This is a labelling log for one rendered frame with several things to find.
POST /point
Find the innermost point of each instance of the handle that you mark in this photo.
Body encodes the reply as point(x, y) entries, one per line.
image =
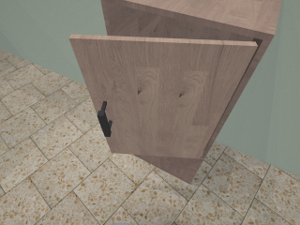
point(102, 118)

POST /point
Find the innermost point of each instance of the cupboard door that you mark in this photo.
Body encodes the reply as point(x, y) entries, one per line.
point(165, 96)

